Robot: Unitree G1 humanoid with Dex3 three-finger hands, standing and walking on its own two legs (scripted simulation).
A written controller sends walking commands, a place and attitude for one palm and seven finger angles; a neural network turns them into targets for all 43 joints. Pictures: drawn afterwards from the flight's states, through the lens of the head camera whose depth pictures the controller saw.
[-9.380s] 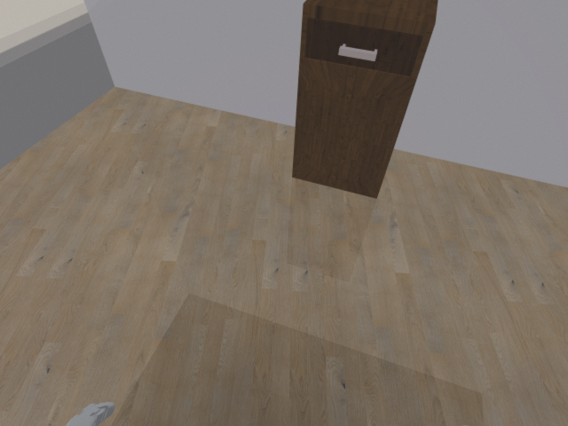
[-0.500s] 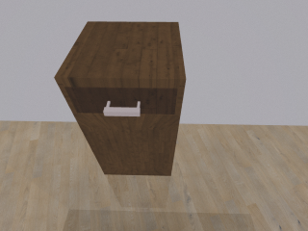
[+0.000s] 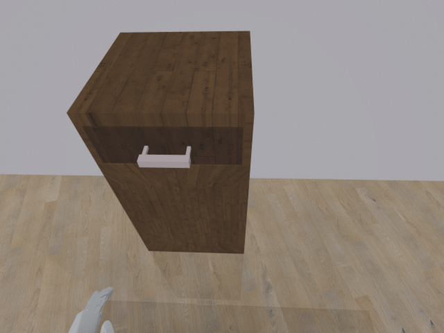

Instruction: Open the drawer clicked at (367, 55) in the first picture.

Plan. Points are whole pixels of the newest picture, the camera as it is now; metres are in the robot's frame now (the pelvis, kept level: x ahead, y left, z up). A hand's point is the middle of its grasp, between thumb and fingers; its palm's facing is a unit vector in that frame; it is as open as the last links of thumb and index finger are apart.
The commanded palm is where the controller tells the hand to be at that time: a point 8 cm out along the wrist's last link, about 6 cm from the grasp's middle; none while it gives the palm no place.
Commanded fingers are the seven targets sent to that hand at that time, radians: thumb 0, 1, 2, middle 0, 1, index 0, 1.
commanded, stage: raise the hand with hooked fingers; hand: left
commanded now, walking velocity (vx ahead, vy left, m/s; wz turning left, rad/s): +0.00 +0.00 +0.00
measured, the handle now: (165, 155) +0.54 +0.19 -0.05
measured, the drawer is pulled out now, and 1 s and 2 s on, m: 0.00 0.00 0.00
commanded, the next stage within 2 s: move the hooked fingers above the handle in 1.76 s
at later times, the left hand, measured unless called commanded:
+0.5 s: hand (105, 289) +0.19 +0.22 -0.01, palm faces +0.20 -0.01 -0.98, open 9.8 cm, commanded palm +0.16 +0.22 +0.02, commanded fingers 0.00 0.13 0.57 -0.25 -0.80 -0.25 -0.80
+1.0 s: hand (92, 240) +0.26 +0.25 +0.03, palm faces +0.17 -0.09 -0.98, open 12.7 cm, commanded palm +0.23 +0.25 +0.09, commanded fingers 0.00 -0.45 0.32 -0.30 -1.17 -0.30 -1.17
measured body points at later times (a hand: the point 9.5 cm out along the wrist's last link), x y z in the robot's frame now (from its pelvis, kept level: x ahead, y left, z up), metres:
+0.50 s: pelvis -0.04 -0.03 -0.07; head +0.00 -0.07 +0.38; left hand +0.18 +0.22 +0.04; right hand +0.21 -0.24 -0.15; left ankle +0.01 +0.14 -0.73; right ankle -0.06 -0.10 -0.73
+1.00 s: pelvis -0.03 +0.02 -0.02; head -0.01 +0.00 +0.43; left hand +0.24 +0.26 +0.09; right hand +0.14 -0.24 -0.12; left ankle +0.01 +0.14 -0.73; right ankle -0.06 -0.10 -0.73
